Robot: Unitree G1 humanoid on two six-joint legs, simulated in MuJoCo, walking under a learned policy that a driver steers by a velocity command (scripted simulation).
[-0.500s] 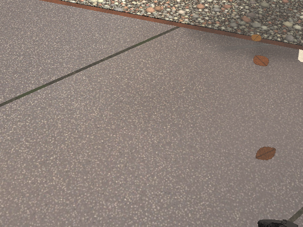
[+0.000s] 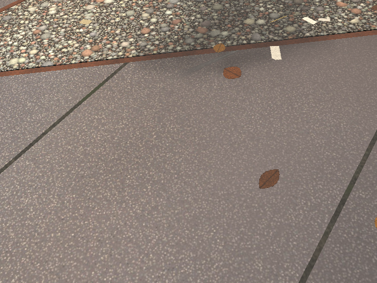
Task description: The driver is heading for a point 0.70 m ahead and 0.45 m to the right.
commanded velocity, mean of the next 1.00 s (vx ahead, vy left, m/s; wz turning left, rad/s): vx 0.00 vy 0.00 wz -0.60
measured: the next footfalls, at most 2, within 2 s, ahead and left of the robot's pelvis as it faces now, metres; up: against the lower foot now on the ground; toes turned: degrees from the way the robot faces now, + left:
left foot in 0.30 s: +0.10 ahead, +0.13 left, +0.00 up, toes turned -14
right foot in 0.72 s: +0.01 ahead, -0.13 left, +0.00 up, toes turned -27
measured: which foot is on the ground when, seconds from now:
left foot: up 0.00-0.28, down 0.30-0.70, up 0.72-1.00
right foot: down 0.00-0.30, up 0.32-0.70, down 0.72-1.00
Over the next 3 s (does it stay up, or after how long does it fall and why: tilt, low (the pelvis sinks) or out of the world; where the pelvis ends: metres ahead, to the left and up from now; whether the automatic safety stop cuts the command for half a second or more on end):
stays up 0.30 -0.32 0.00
